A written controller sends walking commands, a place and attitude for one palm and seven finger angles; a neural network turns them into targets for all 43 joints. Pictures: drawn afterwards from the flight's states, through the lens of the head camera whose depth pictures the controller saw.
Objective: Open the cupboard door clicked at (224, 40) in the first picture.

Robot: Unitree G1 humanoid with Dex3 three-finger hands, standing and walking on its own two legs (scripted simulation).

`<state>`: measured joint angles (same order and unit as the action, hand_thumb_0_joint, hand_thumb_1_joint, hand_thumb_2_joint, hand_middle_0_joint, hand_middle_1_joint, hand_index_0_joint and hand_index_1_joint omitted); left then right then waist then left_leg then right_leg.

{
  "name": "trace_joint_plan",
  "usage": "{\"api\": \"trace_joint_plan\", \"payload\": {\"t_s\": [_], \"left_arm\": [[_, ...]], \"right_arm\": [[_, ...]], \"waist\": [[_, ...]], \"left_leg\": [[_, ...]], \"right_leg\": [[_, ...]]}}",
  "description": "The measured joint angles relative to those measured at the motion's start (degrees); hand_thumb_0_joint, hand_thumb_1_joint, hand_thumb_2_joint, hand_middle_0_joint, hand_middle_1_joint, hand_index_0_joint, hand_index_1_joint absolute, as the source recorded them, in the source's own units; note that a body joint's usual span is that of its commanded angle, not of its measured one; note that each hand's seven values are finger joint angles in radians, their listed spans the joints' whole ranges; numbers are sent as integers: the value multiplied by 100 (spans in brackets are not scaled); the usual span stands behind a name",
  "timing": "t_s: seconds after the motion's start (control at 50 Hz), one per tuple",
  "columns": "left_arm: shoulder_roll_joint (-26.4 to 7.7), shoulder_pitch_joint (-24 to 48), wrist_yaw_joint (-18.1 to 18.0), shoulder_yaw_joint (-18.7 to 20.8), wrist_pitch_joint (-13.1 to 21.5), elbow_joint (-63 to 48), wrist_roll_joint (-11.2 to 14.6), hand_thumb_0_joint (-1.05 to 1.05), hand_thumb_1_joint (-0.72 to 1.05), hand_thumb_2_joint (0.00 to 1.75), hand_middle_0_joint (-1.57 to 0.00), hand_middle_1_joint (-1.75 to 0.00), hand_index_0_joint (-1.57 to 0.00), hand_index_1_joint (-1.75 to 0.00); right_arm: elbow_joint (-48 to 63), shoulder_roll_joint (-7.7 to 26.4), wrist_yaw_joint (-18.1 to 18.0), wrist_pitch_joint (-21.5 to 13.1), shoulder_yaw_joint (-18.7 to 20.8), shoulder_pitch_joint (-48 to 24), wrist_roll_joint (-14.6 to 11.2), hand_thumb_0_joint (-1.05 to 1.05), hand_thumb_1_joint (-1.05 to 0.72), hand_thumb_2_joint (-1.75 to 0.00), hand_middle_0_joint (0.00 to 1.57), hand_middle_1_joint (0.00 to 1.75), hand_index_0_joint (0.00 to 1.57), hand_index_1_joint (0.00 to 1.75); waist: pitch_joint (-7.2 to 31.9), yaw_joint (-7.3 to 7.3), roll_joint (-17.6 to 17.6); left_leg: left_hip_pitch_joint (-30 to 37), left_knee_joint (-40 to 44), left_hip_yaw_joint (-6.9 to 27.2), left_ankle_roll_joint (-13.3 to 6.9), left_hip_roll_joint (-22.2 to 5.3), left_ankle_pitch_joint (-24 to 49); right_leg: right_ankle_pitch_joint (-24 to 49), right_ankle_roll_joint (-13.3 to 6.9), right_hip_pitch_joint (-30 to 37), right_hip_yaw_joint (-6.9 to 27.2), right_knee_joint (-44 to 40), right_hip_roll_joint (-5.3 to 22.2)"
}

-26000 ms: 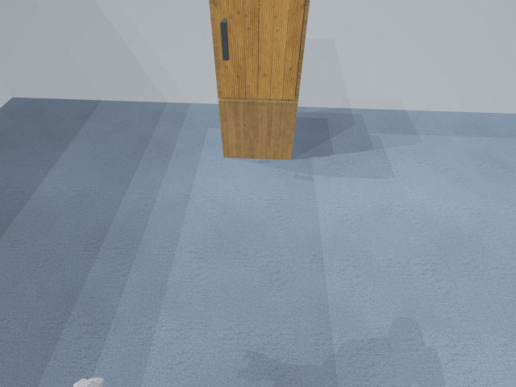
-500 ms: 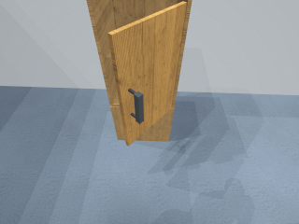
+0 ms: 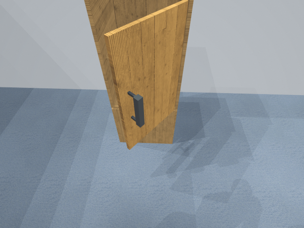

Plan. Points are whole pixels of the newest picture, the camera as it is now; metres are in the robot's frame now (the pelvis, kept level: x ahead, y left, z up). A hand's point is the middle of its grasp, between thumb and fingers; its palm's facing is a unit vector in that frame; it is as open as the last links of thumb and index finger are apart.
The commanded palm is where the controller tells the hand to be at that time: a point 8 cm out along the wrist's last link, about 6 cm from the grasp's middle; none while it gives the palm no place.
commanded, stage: look to check the result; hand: left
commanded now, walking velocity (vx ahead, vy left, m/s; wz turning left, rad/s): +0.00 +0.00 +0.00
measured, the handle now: (135, 109) +0.54 +0.10 -0.06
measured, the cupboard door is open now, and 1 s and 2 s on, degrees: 50 50 50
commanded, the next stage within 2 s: walk to a spot facing it in 0.02 s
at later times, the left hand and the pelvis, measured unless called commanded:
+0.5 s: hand out of the picture +0.03 +0.19 -0.18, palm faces -0.05 -0.98 -0.21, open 7.4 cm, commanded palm none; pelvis +0.00 +0.00 -0.01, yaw -9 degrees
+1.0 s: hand out of the picture +0.12 +0.14 -0.17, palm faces -0.34 -0.90 -0.26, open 7.4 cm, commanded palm none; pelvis -0.01 -0.03 +0.00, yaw -25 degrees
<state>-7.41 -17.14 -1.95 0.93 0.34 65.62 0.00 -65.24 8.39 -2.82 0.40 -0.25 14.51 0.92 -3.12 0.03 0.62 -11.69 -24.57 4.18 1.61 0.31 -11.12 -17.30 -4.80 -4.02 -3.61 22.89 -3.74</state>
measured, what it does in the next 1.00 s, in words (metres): lifts its left foot, turning right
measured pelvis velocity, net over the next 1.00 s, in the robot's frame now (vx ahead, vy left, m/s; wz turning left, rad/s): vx -0.01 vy -0.03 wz -0.44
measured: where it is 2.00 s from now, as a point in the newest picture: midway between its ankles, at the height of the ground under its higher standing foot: outside the picture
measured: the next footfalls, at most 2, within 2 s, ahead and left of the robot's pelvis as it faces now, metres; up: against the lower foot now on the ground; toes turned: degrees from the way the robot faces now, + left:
left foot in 1.04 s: +0.10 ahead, +0.09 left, +0.00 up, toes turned -27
right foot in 1.26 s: -0.02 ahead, -0.17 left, +0.00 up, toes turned -36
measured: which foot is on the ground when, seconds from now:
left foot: down 0.00-0.66, up 0.68-1.00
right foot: down 0.00-1.00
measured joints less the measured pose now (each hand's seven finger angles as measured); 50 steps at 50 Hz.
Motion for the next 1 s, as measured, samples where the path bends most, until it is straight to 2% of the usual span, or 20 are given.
{"api": "trace_joint_plan", "payload": {"t_s": [0.22, 0.3, 0.36, 0.4, 0.48, 0.56, 0.62, 0.66, 0.68, 0.7, 0.74, 0.8, 0.94, 1.0], "left_arm": [[-3, 97, -10, 34, -13, -88, -2, 0, 91, 89, -20, -30, -20, -30], [17, 60, 13, 135, -106, -167, -32, 0, 91, 89, -20, -30, -20, -30], [-9, 28, 43, 218, -193, -215, -60, 0, 91, 89, -20, -30, -20, -30], [-55, 32, 69, 270, -244, -241, -72, 0, 91, 89, -20, -30, -20, -30], [-184, 116, 125, 357, -319, -359, -68, 0, 91, 89, -20, -30, -20, -30], [-324, 382, 203, 428, -398, -599, -78, 0, 91, 89, -20, -30, -20, -30], [-401, 571, 269, 454, -378, -826, -86, 0, 91, 89, -20, -30, -20, -30], [-479, 600, 303, 458, -295, -1005, -94, 0, 91, 90, -20, -30, -20, -30], [-564, 586, 295, 466, -228, -1082, -114, 0, 91, 90, -20, -30, -20, -30], [-578, 633, 266, 467, -196, -1086, -118, 0, 91, 90, -20, -30, -20, -30], [-547, 673, 213, 449, -191, -1093, -127, 0, 91, 89, -20, -30, -20, -30], [-515, 603, 140, 423, -211, -1099, -142, 0, 91, 89, -20, -30, -20, -30], [-468, 438, 154, 386, -272, -1129, -163, 0, 91, 89, -20, -30, -20, -30], [-469, 407, 167, 393, -312, -1156, -136, 0, 91, 89, -20, -30, -20, -30]], "right_arm": [[12, -1, -21, 17, 12, 2, 6, 1, -91, -90, 20, 30, 20, 30], [92, 17, -49, 91, 93, -41, 4, 1, -91, -90, 20, 30, 20, 30], [196, 42, -61, 142, 174, -60, 0, 1, -91, -90, 20, 30, 20, 30], [262, 56, -66, 147, 216, -57, 0, 1, -90, -90, 20, 30, 20, 30], [420, 85, -86, 90, 255, -38, 34, 1, -90, -90, 20, 30, 20, 30], [634, 153, -85, 11, 265, -56, 98, 1, -90, -90, 20, 30, 20, 30], [711, 255, -42, 41, 266, -62, 133, 1, -90, -90, 20, 30, 20, 30], [768, 321, -5, 92, 282, -50, 111, 1, -90, -90, 20, 30, 20, 30], [805, 319, 22, 134, 299, -60, 80, 1, -90, -90, 20, 30, 20, 30], [818, 365, 46, 189, 328, -129, 53, 1, -90, -90, 20, 30, 20, 30], [845, 469, 65, 272, 388, -287, 23, 1, -90, -90, 20, 30, 20, 30], [972, 530, 60, 272, 406, -524, -5, 1, -90, -90, 20, 30, 20, 30], [1371, 432, 84, 177, 366, -928, -72, 1, -90, -90, 20, 30, 19, 30], [1489, 373, 72, 90, 312, -950, -88, 1, -90, -90, 20, 30, 20, 30]], "waist": [[3, 9, 15], [-19, 41, 56], [-34, 15, 61], [-43, -3, 19], [-36, 29, -112], [-174, 54, -70], [-237, 57, 95], [-212, 71, 159], [-169, 83, 64], [-209, 82, 105], [-285, 68, 193], [-298, 70, 123], [-211, 142, -121], [-146, 147, -184]], "left_leg": [[32, -30, -48, 38, -60, -61], [-84, -300, -196, 47, -179, -231], [-204, -606, -356, 11, -291, -432], [-233, -716, -450, 61, -329, -510], [-251, -722, -746, 6, -338, -558], [-233, -607, -1035, -11, -438, -482], [-226, -576, -1124, 86, -602, -436], [-349, -848, -1170, 175, -726, -564], [-527, -1225, -1192, 175, -700, -885], [-718, -1764, -1030, 144, -691, -1313], [-1059, -2817, -707, 95, -566, -1703], [-1287, -3372, -603, 105, -381, -1695], [-1044, -2273, -485, 88, -141, -1404], [-648, -1188, -426, 39, -103, -903]], "right_leg": [[-19, -37, 26, 54, -5, -52], [-66, -64, -103, 206, 167, -152], [-146, -89, -220, 322, 365, -235], [-218, -89, -300, 405, 522, -255], [-320, 19, -609, 636, 939, -226], [-1191, 262, -1368, 387, 2491, -19], [-1152, 336, -1483, 206, 2459, 190], [-442, 347, -1258, 183, 1619, 299], [-266, 257, -1217, 303, 1335, 355], [-321, 186, -1283, 319, 1456, 289], [-365, 102, -1277, 361, 1507, 173], [-171, 73, -1173, 585, 1223, 94], [194, 69, -1055, 1128, 733, -101], [184, 110, -1135, 1293, 814, -236]]}}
